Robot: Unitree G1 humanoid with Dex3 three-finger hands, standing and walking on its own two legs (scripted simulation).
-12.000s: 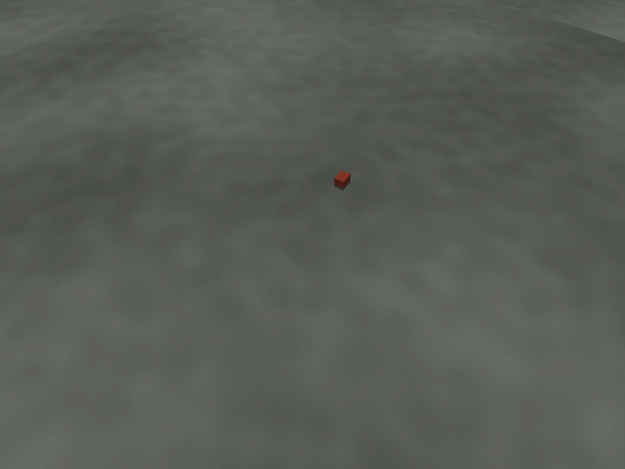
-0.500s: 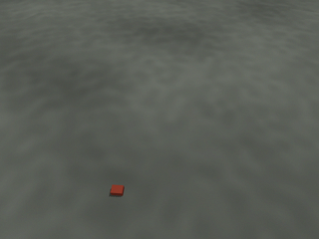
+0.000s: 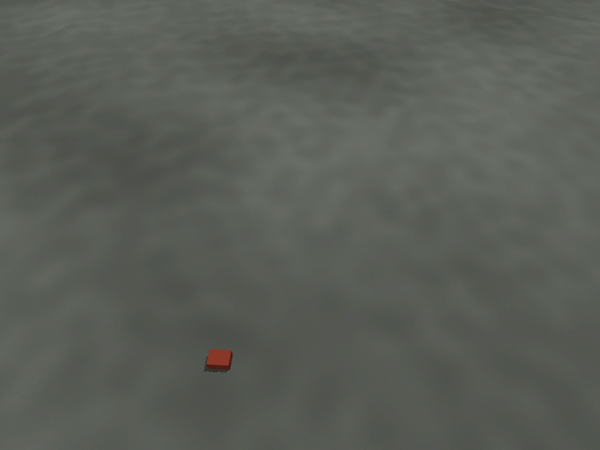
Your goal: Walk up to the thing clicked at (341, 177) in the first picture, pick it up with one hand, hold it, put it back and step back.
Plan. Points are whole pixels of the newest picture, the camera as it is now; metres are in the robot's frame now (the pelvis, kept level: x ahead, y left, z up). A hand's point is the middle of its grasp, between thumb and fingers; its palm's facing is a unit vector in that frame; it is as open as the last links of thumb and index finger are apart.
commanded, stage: stand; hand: left
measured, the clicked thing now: (219, 359) +0.52 +0.28 -0.76
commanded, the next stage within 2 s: walk up in 0.68 s
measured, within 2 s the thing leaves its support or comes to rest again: neither
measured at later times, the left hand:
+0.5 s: hand out of the picture +0.07 +0.26 -0.16, palm faces -0.03 -0.94 -0.35, open 7.4 cm
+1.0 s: hand out of the picture +0.05 +0.34 -0.18, palm faces +0.01 -0.93 -0.37, open 7.4 cm
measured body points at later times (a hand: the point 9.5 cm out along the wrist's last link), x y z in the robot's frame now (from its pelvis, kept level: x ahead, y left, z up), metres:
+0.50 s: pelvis +0.00 +0.00 +0.00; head +0.01 +0.00 +0.45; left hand +0.07 +0.30 -0.13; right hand +0.07 -0.30 -0.13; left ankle +0.00 +0.14 -0.75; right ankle -0.02 -0.12 -0.75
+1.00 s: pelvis +0.05 +0.06 -0.02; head +0.07 +0.08 +0.43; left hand +0.05 +0.39 -0.15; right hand +0.12 -0.27 -0.12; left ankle +0.11 +0.17 -0.75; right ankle -0.02 -0.11 -0.74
